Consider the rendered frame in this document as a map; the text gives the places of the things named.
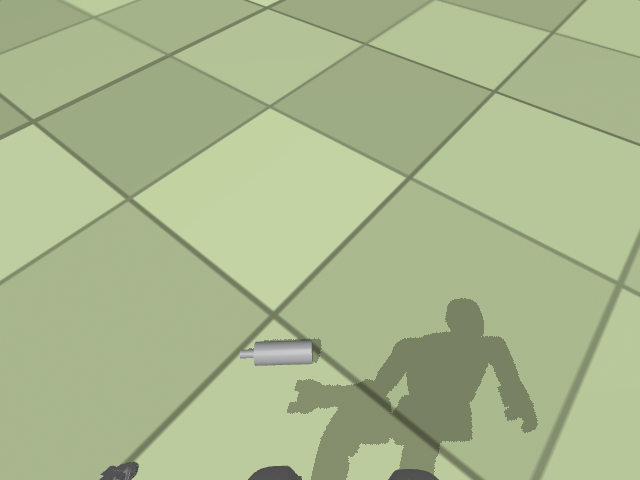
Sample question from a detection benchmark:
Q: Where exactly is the left robot hand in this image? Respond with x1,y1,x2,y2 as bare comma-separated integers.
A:
99,462,139,480

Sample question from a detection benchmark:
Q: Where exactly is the bottle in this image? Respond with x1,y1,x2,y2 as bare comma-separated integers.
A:
240,340,313,366

